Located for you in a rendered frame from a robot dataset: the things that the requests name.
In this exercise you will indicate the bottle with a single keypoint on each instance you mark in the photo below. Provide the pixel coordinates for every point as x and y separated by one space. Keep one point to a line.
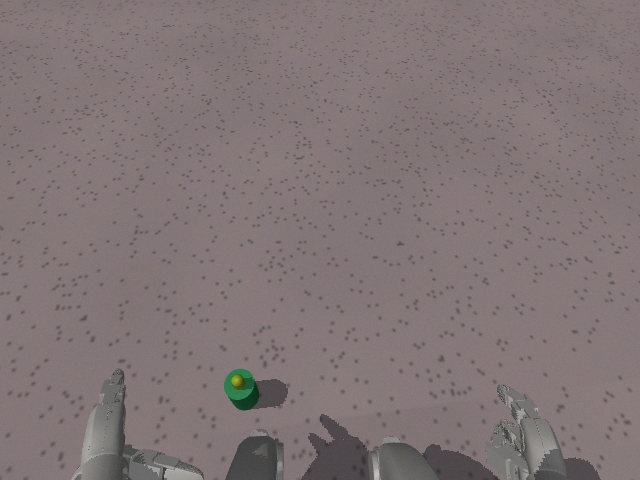
241 389

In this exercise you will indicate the left robot arm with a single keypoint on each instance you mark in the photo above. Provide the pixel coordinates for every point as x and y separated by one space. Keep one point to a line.
104 467

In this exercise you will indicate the left robot hand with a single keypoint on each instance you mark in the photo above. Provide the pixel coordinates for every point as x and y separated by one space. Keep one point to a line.
105 435

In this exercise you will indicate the right robot hand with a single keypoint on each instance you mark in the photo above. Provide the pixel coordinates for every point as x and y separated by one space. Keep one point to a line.
535 445

